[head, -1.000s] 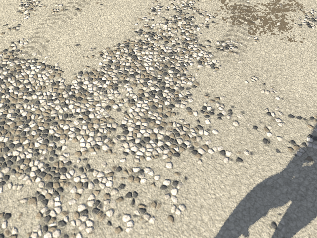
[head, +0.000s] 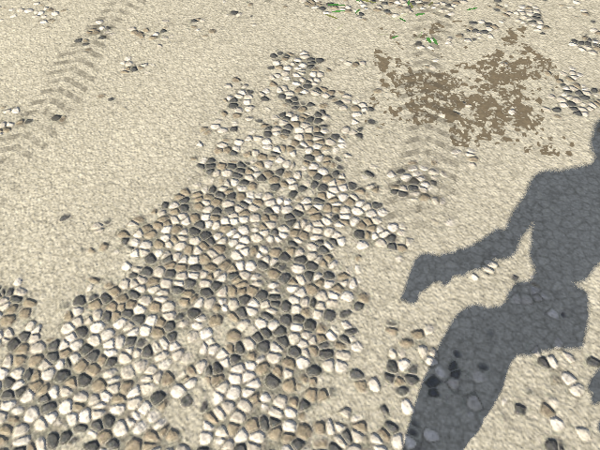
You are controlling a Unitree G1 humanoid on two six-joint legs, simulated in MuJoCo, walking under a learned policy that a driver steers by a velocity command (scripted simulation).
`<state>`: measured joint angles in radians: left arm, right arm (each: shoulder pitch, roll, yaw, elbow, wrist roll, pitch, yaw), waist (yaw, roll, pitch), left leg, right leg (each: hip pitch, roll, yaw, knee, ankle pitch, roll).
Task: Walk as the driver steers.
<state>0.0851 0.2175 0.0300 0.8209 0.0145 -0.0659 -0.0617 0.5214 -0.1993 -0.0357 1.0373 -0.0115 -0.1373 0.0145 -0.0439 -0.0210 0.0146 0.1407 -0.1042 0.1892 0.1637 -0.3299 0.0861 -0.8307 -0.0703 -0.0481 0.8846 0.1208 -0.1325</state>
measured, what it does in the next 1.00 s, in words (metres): walks ahead, turning right: right foot, then left foot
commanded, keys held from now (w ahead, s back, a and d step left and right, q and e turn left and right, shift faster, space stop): w+e+shift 0.92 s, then e+shift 0.08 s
